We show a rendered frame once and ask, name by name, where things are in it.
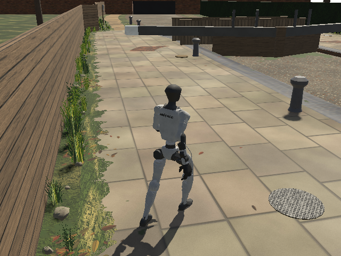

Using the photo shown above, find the right robot upper arm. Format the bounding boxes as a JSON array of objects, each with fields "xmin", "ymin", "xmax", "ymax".
[{"xmin": 175, "ymin": 109, "xmax": 190, "ymax": 141}]

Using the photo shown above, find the robot thigh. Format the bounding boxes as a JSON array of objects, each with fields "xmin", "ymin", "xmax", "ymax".
[
  {"xmin": 174, "ymin": 152, "xmax": 193, "ymax": 182},
  {"xmin": 150, "ymin": 148, "xmax": 166, "ymax": 191}
]

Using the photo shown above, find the right robot forearm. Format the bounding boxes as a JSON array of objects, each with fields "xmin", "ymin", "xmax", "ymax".
[{"xmin": 177, "ymin": 133, "xmax": 189, "ymax": 165}]

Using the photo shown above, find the robot right thigh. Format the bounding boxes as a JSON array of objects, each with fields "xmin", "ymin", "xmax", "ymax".
[{"xmin": 174, "ymin": 152, "xmax": 193, "ymax": 182}]

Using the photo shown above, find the robot left thigh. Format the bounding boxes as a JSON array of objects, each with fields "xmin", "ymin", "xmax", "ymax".
[{"xmin": 150, "ymin": 148, "xmax": 166, "ymax": 191}]

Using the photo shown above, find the robot right hand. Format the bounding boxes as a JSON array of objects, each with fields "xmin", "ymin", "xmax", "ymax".
[{"xmin": 179, "ymin": 163, "xmax": 192, "ymax": 180}]

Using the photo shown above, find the left robot upper arm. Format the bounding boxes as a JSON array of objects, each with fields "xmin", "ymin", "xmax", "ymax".
[{"xmin": 153, "ymin": 105, "xmax": 164, "ymax": 130}]

